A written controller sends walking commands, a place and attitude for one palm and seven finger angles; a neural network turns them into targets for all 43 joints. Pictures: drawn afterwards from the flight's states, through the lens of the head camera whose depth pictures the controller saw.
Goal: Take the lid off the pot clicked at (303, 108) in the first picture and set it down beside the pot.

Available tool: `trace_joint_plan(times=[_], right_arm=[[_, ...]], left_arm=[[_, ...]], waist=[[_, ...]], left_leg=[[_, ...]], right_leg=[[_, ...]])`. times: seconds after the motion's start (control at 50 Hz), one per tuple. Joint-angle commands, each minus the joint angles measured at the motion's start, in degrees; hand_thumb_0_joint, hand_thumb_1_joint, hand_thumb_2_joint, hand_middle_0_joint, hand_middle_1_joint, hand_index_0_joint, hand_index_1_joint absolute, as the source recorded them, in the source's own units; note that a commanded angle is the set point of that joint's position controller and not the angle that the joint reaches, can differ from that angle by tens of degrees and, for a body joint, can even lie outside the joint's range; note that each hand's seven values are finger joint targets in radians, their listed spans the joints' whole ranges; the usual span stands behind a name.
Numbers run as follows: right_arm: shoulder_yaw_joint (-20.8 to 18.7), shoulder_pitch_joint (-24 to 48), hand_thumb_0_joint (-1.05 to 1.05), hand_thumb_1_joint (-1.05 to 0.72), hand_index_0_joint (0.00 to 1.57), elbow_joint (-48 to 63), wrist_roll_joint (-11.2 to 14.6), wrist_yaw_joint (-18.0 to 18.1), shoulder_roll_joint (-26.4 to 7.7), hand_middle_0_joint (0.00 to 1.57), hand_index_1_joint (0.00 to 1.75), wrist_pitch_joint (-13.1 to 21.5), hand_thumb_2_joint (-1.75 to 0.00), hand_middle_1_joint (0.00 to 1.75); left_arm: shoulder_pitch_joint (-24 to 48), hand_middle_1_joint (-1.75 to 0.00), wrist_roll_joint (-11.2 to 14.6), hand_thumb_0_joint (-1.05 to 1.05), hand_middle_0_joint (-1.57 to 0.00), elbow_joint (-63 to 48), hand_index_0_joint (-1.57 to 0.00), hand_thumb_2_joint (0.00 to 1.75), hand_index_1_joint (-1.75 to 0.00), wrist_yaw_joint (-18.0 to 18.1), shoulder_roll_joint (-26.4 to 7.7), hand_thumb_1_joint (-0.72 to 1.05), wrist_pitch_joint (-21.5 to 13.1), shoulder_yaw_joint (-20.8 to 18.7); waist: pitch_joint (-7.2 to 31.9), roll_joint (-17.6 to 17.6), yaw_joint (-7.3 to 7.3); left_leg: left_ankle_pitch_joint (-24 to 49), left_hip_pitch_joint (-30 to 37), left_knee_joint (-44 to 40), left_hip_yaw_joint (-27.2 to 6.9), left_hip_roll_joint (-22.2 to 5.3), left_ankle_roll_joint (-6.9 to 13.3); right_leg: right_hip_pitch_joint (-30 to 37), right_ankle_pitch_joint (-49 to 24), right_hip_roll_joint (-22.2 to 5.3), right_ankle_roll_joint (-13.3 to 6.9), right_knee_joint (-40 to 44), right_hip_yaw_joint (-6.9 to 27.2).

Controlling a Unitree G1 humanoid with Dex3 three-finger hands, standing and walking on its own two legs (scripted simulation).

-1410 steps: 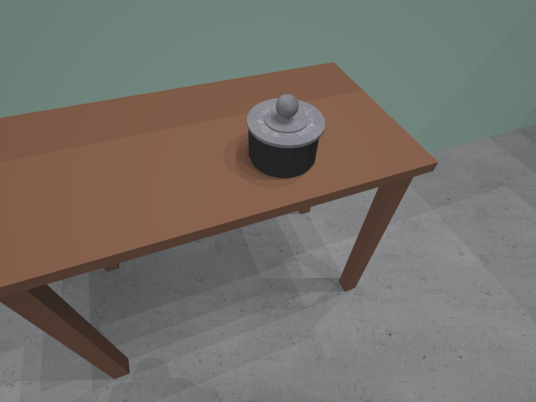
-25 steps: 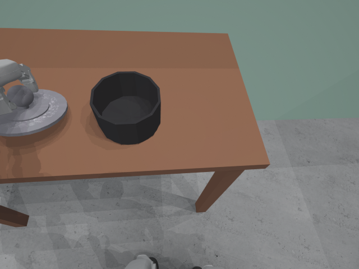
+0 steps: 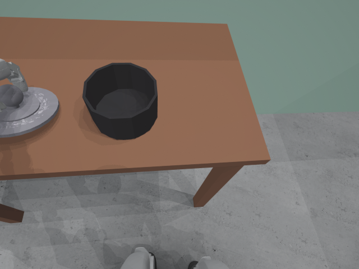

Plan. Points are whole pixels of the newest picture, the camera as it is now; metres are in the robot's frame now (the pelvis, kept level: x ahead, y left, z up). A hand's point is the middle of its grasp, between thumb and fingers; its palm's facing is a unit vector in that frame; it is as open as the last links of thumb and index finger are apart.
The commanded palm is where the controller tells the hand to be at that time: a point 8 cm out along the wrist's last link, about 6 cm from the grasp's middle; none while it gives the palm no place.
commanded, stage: lower the lid onto the table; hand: left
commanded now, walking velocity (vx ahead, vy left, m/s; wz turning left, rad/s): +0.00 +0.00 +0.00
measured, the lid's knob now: (9, 95) +0.48 +0.36 +0.04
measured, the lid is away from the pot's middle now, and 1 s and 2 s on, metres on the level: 0.24 0.24 0.24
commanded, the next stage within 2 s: open the fingers wide in 0.26 s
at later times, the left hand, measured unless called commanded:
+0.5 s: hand (3, 114) +0.43 +0.35 +0.05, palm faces -0.46 -0.13 -0.88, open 8.1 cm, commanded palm +0.45 +0.35 +0.11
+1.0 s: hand out of the picture +0.43 +0.36 +0.05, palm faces -0.47 -0.14 -0.87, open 8.7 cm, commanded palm +0.45 +0.36 +0.11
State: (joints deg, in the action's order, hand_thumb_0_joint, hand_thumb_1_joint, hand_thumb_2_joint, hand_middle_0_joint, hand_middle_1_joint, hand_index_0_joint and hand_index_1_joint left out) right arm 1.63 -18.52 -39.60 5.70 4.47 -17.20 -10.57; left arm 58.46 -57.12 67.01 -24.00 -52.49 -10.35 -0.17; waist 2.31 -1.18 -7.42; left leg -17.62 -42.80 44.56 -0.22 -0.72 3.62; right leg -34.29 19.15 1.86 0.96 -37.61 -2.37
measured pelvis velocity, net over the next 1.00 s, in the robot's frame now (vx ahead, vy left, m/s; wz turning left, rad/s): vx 0.00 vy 0.00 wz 0.00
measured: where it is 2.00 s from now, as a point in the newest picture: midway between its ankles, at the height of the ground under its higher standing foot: outside the picture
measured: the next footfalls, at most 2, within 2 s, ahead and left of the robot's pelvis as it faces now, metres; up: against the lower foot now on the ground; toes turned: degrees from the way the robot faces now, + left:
none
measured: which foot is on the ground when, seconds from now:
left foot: down 0.00-1.00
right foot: down 0.00-1.00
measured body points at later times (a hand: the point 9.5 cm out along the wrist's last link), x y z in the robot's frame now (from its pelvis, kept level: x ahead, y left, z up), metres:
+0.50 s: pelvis -0.01 +0.00 -0.01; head +0.10 +0.03 +0.43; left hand +0.45 +0.35 +0.10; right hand +0.01 -0.28 -0.12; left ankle +0.03 +0.07 -0.71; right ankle -0.02 -0.14 -0.71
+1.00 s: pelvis +0.00 +0.00 +0.00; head +0.10 +0.03 +0.43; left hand +0.45 +0.36 +0.10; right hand +0.04 -0.29 -0.11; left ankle +0.03 +0.07 -0.71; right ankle -0.02 -0.14 -0.71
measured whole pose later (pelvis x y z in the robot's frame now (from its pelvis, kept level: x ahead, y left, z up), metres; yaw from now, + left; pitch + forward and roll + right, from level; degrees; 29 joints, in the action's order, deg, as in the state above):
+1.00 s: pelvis +0.00 +0.00 +0.00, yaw +0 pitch +15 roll -4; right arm 1.3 -16.7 -37.7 5.4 4.2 -16.7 -12.3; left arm 49.3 -56.7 61.3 -19.7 -50.8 -12.3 -4.3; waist 3.0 -0.9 -6.4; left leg -18.3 -43.6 46.4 -0.3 -0.6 3.6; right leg -35.4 20.2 1.8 0.8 -40.2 -2.3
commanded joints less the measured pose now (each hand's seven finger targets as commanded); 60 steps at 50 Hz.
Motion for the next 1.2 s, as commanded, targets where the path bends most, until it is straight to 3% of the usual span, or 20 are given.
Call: trace_joint_plan(times=[0.0, 0.08, 0.16, 0.2, 0.26, 0.32, 0.34, 0.4, 0.46, 0.52, 0.56, 0.62, 0.68, 0.72, 0.8, 0.84, 0.9, 0.96, 1.12, 1.18], right_arm=[[-4.06, -7.35, 0.0, -0.9, 0.2, 2.27, -0.47, 0.69, -11.82, 0.2, 0.3, 0.36, -0.9, 0.3], [-3.86, -6.97, 0.0, -0.9, 0.2, 2.71, -0.34, 0.47, -11.24, 0.2, 0.3, 0.39, -0.9, 0.3], [-3.29, -6.94, 0.0, -0.9, 0.2, 2.82, -0.05, 0.67, -11.54, 0.2, 0.3, 0.3, -0.9, 0.3], [-3.38, -7.05, 0.0, -0.9, 0.2, 2.89, -0.25, 0.62, -11.49, 0.2, 0.3, 0.21, -0.9, 0.3], [-3.36, -7.25, 0.0, -0.9, 0.2, 2.81, -0.21, 0.85, -11.42, 0.2, 0.3, 0.37, -0.9, 0.3], [-3.6, -7.6, 0.0, -0.9, 0.2, 2.49, -0.55, 1.11, -11.25, 0.2, 0.3, 0.49, -0.9, 0.3], [-4.2, -7.21, 0.0, -0.9, 0.2, 5.81, -0.27, 0.2, -10.12, 0.2, 0.3, 0.51, -0.9, 0.3], [-4.74, -5.53, 0.0, -0.9, 0.2, 4.26, -1.43, -0.25, -10.35, 0.2, 0.3, -1.12, -0.9, 0.3], [-4.33, -5.17, 0.0, -0.9, 0.2, 4.32, -0.92, 0.1, -10.77, 0.2, 0.3, -1.34, -0.9, 0.3], [-4.35, -4.82, 0.0, -0.9, 0.2, 4.33, -0.83, -0.04, -10.4, 0.2, 0.3, -1.15, -0.9, 0.3], [-4.18, -4.58, 0.0, -0.9, 0.2, 4.42, -0.64, -0.05, -10.61, 0.2, 0.3, -1.11, -0.9, 0.3], [-4.34, -4.36, 0.0, -0.9, 0.2, 4.54, -0.69, 0.2, -10.46, 0.2, 0.3, -0.92, -0.9, 0.3], [-3.85, -4.07, 0.0, -0.9, 0.2, 4.86, -0.45, 0.5, -10.4, 0.2, 0.3, -0.34, -0.9, 0.3], [-3.97, -4.17, 0.0, -0.9, 0.2, 4.71, -0.57, 0.8, -10.84, 0.2, 0.3, -0.52, -0.9, 0.3], [-4.52, -4.59, 0.0, -0.9, 0.2, 4.72, -0.9, 0.52, -10.45, 0.2, 0.3, -0.37, -0.9, 0.3], [-4.27, -4.15, 0.0, -0.9, 0.2, 4.78, -0.81, 0.25, -10.81, 0.2, 0.3, -0.67, -0.9, 0.3], [-4.54, -4.54, 0.0, -0.9, 0.2, 4.87, -0.85, 0.34, -10.84, 0.2, 0.3, -0.83, -0.9, 0.3], [-4.57, -4.37, 0.0, -0.9, 0.2, 4.48, -0.79, 0.31, -10.84, 0.2, 0.3, -0.97, -0.9, 0.3], [-4.86, -4.9, 0.0, -0.9, 0.2, 4.14, -1.03, 0.49, -10.75, 0.2, 0.3, -0.92, -0.9, 0.3], [-4.47, -4.94, 0.0, -0.9, 0.2, 4.08, -0.75, 0.52, -10.79, 0.2, 0.3, -0.74, -0.9, 0.3]], left_arm=[[23.67, -1.16, 1.41, 0.0, -1.17, -10.31, -0.67, 1.05, -0.97, 2.44, -16.88, 0.66, -0.21, -3.7], [23.82, -1.16, 1.64, 0.0, -1.17, -11.37, -0.67, 1.05, -0.97, 2.31, -13.68, 0.66, -0.1, -1.4], [22.78, -1.16, 1.46, 0.0, -1.17, -6.14, -0.67, 1.05, -0.97, 2.25, -14.23, 0.66, 0.8, -0.65], [24.63, -1.16, 1.21, 0.0, -1.17, -9.58, -0.67, 1.05, -0.97, 2.28, -14.6, 0.66, 0.22, -0.63], [24.98, -1.16, 1.34, 0.0, -1.17, -9.12, -0.67, 1.05, -0.97, 2.37, -15.32, 0.66, -0.24, -1.45], [26.53, -1.16, 1.52, 0.0, -1.17, -12.42, -0.67, 1.05, -0.97, 2.57, -16.21, 0.66, -1.12, -2.3], [10.34, -1.16, 2.17, 0.0, -1.17, -12.93, -0.67, 1.05, -0.97, 3.07, -19.83, 0.66, -1.85, -10.09], [17.28, -1.15, 2.32, 0.0, -1.1, -21.7, -0.64, 0.97, -0.97, 4.44, -16.04, 0.63, -3.46, -7.31], [15.18, -1.14, 1.65, 0.0, -1.03, -15.85, -0.61, 0.9, -0.98, 6.89, -20.71, 0.6, -1.59, -10.59], [13.94, -1.13, 0.75, 0.0, -0.97, -16.11, -0.58, 0.86, -0.98, 7.79, -16.9, 0.55, -0.89, -7.55], [12.92, -1.12, 0.92, 0.0, -0.92, -14.84, -0.56, 0.84, -0.98, 7.89, -18.43, 0.52, -0.24, -8.55], [15.0, -1.1, 1.01, 0.0, -0.86, -17.35, -0.53, 0.81, -0.98, 7.14, -17.66, 0.47, -0.46, -7.64], [12.16, -1.09, 2.01, 0.0, -0.79, -13.23, -0.51, 0.78, -0.98, 6.15, -16.77, 0.42, -0.68, -7.45], [13.77, -1.07, 1.48, 0.0, -0.75, -14.73, -0.49, 0.75, -0.97, 6.07, -20.44, 0.39, -1.07, -9.52], [11.6, -1.06, 1.11, 0.0, -0.66, -17.38, -0.45, 0.69, -0.97, 6.27, -19.38, 0.33, -2.59, -10.04], [10.36, -1.05, 1.82, 0.0, -0.62, -13.28, -0.43, 0.66, -0.97, 6.19, -17.43, 0.3, -1.82, -8.42], [12.95, -1.03, 1.28, 0.0, -0.55, -17.43, -0.4, 0.63, -0.97, 6.5, -19.76, 0.26, -2.18, -9.79], [13.23, -1.01, 1.32, 0.0, -0.49, -15.24, -0.38, 0.59, -0.97, 6.61, -17.26, 0.21, -1.61, -7.74], [15.35, -0.97, 1.47, 0.0, -0.32, -19.14, -0.3, 0.49, -0.96, 6.52, -17.74, 0.09, -2.44, -8.19], [13.14, -0.96, 2.04, 0.0, -0.29, -15.32, -0.29, 0.48, -0.96, 6.52, -16.43, 0.07, -2.15, -7.77]], waist=[[25.56, -8.66, -0.75], [25.09, -9.83, -0.8], [20.59, -5.38, -2.29], [23.77, -9.49, -1.5], [23.28, -7.62, -1.88], [27.36, -10.67, -1.58], [30.59, -10.68, 3.81], [29.56, -12.45, 0.91], [25.03, -8.36, 1.15], [25.05, -11.04, 1.28], [23.75, -8.93, 1.32], [25.95, -11.6, 1.37], [22.28, -7.57, 0.92], [24.18, -7.75, 1.32], [27.47, -12.49, 2.26], [22.83, -7.46, 1.07], [27.55, -10.86, 2.1], [24.44, -9.04, 0.92], [27.92, -12.5, 1.39], [24.42, -8.43, 1.18]], left_leg=[[22.14, 32.03, -1.9, -4.04, 0.96, -0.28], [22.13, 31.72, -1.54, -4.11, 1.0, -0.3], [12.74, 24.74, -1.55, -3.7, 1.51, 0.29], [14.48, 27.34, -1.04, -3.83, 1.41, 0.01], [12.58, 25.73, -0.58, -4.23, 1.17, 0.23], [15.18, 29.35, 0.17, -4.78, 0.91, -0.04], [20.88, 30.45, -0.3, -4.62, 1.7, -0.86], [25.8, 34.18, 0.16, -4.97, 0.74, -1.21], [14.65, 26.92, -1.89, -4.26, 1.64, -0.1], [16.43, 29.73, -2.33, -4.48, 1.49, -0.6], [14.53, 27.67, -2.65, -3.97, 1.78, -0.22], [17.99, 31.09, -2.55, -4.21, 1.59, -0.44], [17.72, 27.81, -2.37, -3.38, 1.99, 0.19], [16.94, 27.44, -2.42, -3.42, 1.99, 0.22], [26.18, 33.62, -1.22, -4.03, 1.29, -0.79], [20.79, 28.3, -1.73, -3.55, 1.56, -0.36], [23.38, 31.8, -1.6, -3.8, 1.56, -0.45], [19.49, 29.47, -1.86, -3.7, 1.56, -0.32], [24.32, 34.19, -1.84, -4.85, 1.15, -1.04], [22.21, 30.64, -2.19, -4.3, 1.39, -0.47]], right_leg=[[-6.97, -9.26, 3.82, -2.66, 3.36, -1.12], [-8.18, -9.06, 3.91, -2.99, 2.48, -1.5], [-8.43, -6.15, 3.66, -2.66, 2.26, -1.19], [-9.07, -6.1, 3.74, -2.89, 1.6, -1.01], [-9.21, -5.53, 3.68, -2.88, 1.23, -1.14], [-10.25, -5.63, 3.77, -2.88, 0.87, -1.18], [-5.44, -7.54, 3.94, -3.7, -0.05, -1.76], [-9.52, -8.22, 4.15, -3.24, 0.89, -1.53], [-6.38, -5.88, 3.85, -3.36, 1.91, -1.11], [-7.48, -5.76, 3.86, -3.62, 2.14, -1.38], [-5.67, -6.2, 3.84, -3.53, 2.44, -1.18], [-5.78, -7.03, 3.67, -3.55, 2.53, -1.2], [-4.98, -8.26, 3.78, -3.35, 2.6, -1.35], [-3.55, -8.65, 3.54, -3.25, 2.49, -0.84], [-5.64, -9.87, 3.8, -3.51, 1.89, -1.33], [-5.71, -9.03, 3.85, -3.2, 2.11, -1.39], [-4.81, -9.73, 3.7, -3.4, 1.75, -1.0], [-6.04, -8.27, 3.74, -3.22, 2.24, -1.15], [-7.11, -8.17, 3.77, -3.48, 2.4, -1.35], [-6.53, -8.46, 3.86, -3.44, 2.29, -1.63]])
